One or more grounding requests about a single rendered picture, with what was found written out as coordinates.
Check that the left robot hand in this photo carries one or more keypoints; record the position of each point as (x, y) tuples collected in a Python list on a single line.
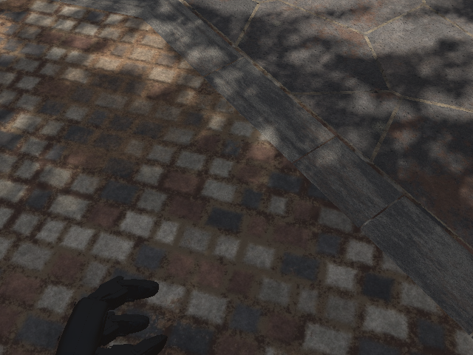
[(91, 326)]

